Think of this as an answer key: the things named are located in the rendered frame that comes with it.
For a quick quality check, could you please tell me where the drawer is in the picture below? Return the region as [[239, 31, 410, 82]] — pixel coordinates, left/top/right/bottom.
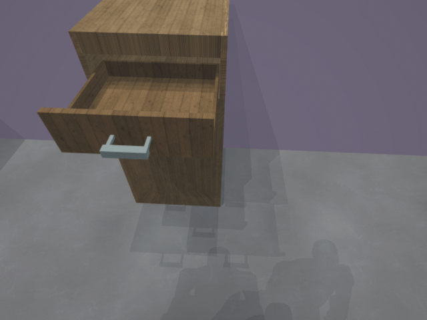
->
[[37, 60, 220, 159]]

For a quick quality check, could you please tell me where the cabinet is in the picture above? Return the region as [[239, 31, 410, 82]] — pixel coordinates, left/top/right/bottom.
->
[[68, 0, 230, 207]]

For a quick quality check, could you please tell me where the handle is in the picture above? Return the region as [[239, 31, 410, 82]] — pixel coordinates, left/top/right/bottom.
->
[[99, 135, 151, 159]]

